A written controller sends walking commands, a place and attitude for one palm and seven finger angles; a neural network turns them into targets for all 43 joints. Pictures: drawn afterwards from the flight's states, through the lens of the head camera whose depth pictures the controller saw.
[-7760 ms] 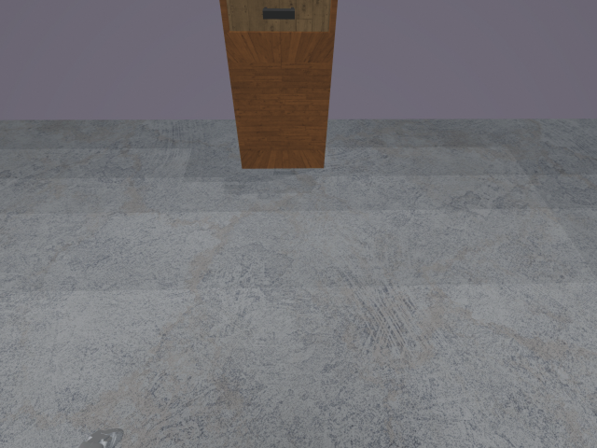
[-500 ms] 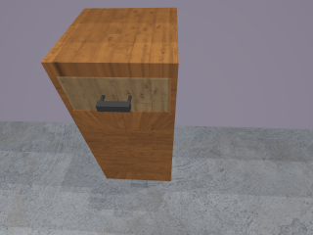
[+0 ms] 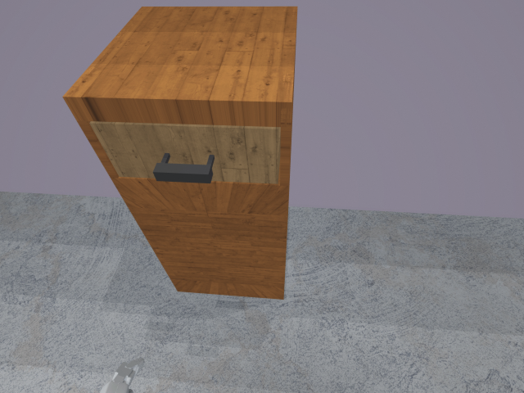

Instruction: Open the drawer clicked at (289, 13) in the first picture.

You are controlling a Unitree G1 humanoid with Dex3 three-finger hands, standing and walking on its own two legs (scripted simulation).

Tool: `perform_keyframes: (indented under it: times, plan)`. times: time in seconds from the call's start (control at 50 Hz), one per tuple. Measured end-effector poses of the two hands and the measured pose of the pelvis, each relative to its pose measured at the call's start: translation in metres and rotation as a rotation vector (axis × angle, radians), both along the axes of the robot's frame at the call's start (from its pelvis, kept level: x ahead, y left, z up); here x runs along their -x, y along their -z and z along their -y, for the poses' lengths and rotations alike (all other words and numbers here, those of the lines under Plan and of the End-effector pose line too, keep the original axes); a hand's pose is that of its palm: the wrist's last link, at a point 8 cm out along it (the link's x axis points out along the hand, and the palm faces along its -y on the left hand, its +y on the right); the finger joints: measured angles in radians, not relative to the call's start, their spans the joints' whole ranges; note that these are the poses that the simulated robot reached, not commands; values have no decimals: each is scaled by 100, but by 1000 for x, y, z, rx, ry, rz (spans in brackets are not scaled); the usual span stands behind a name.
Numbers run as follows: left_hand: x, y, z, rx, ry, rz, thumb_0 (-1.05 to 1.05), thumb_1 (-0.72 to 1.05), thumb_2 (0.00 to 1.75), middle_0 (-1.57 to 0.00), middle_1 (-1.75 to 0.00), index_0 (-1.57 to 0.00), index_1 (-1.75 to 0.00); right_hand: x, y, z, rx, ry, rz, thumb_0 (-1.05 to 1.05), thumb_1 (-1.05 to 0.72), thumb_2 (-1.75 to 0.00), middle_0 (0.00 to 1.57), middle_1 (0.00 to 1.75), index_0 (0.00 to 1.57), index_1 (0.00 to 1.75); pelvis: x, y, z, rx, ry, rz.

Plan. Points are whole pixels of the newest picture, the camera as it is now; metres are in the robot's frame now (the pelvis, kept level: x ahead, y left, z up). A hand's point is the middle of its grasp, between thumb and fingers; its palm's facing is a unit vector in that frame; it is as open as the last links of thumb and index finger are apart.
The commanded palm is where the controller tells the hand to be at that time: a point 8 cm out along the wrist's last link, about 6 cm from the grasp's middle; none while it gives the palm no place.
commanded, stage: raise the hand with hooked fingers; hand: left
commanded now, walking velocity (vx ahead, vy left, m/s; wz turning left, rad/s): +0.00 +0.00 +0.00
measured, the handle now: (186, 165) +0.53 +0.22 +0.00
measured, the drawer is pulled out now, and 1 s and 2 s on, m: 0.00 0.00 0.00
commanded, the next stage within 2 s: move the hooked fingers above the handle in 1.78 s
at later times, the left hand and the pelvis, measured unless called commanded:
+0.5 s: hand (125, 355) +0.17 +0.22 -0.02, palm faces +0.13 -0.04 -0.99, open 9.8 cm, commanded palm +0.15 +0.23 +0.03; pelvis -0.05 -0.03 -0.05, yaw +1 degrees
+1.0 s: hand (96, 282) +0.24 +0.27 +0.06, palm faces +0.16 -0.06 -0.99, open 12.7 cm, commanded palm +0.21 +0.26 +0.12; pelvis -0.03 +0.02 -0.01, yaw +0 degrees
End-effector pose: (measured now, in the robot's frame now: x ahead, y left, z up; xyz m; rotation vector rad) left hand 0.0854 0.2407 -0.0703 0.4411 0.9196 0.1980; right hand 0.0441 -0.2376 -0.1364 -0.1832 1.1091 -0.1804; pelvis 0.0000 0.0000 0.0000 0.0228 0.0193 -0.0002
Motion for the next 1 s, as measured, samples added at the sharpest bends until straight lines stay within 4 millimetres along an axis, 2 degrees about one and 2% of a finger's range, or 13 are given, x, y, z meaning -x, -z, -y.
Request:
perform_keyframes:
  times: [0.08, 0.14, 0.2, 0.26, 0.32, 0.36, 0.44, 0.52, 0.58, 0.66, 0.76, 0.88, 1.0]
  plan:
    - [-73, -75, 6, -317, 247, 337, 2, 86, 87, -21, -35, -21, -34, -57, -13, 17, 22, -44, 246, 2, -92, -90, 20, 30, 20, 29, 10, 5, 3, -7, -2, -51]
    - [-98, -107, 20, -558, 409, 487, 1, 80, 85, -21, -38, -20, -38, -98, -30, 25, 20, -79, 386, 1, -92, -90, 20, 29, 20, 29, 19, 11, 8, -19, 18, -90]
    - [-90, -107, 38, -692, 541, 510, 1, 73, 82, -21, -42, -21, -41, -129, -46, 28, 7, -127, 449, 1, -92, -90, 20, 29, 20, 29, 25, 16, 14, -32, 44, -120]
    - [-60, -88, 50, -747, 635, 460, 0, 66, 79, -21, -46, -21, -46, -152, -55, 26, 8, -200, 465, 1, -91, -90, 20, 29, 20, 29, 31, 22, 20, -41, 49, -137]
    - [-28, -69, 48, -806, 684, 387, 0, 59, 76, -22, -51, -23, -50, -167, -54, 18, 22, -271, 455, 1, -91, -90, 20, 29, 20, 29, 37, 28, 25, -39, 31, -147]
    - [-16, -63, 41, -856, 696, 371, 0, 53, 74, -24, -54, -24, -53, -172, -48, 11, 28, -308, 442, 1, -91, -90, 20, 29, 20, 29, 41, 33, 27, -36, 16, -153]
    - [-27, -79, 25, -972, 684, 487, 0, 43, 70, -26, -60, -26, -59, -170, -28, -9, 2, -341, 416, 1, -91, -90, 20, 29, 20, 29, 47, 44, 28, -23, -10, -155]
    - [-63, -112, 16, -1064, 631, 621, 0, 33, 66, -27, -66, -27, -65, -150, -9, -27, -66, -306, 380, 1, -91, -90, 20, 30, 20, 29, 50, 48, 23, -8, -20, -141]
    - [-90, -131, 12, -1080, 585, 613, 0, 26, 63, -27, -70, -27, -70, -126, -1, -35, -114, -243, 326, 1, -91, -90, 20, 30, 20, 30, 50, 41, 17, -6, -11, -124]
    - [-111, -139, 9, -1006, 591, 502, 0, 18, 59, -27, -76, -27, -76, -93, -2, -33, -121, -163, 245, 1, -91, -90, 21, 30, 21, 30, 45, 26, 9, -15, 18, -101]
    - [-109, -138, 8, -901, 691, 456, 0, 7, 54, -27, -84, -28, -83, -69, -11, -16, -45, -125, 184, 1, -91, -90, 21, 30, 21, 30, 39, 14, -2, -9, 29, -74]
    - [-103, -151, -5, -940, 728, 571, 0, -7, 48, -29, -93, -29, -92, -74, -21, -3, 44, -146, 166, 1, -91, -90, 20, 30, 20, 30, 34, 12, -15, 7, 13, -61]
    - [-126, -176, -28, -1032, 630, 631, 0, -21, 42, -30, -102, -30, -101, -105, -28, -21, 19, -159, 229, 1, -91, -90, 20, 29, 20, 29, 31, 10, -24, 15, 1, -54]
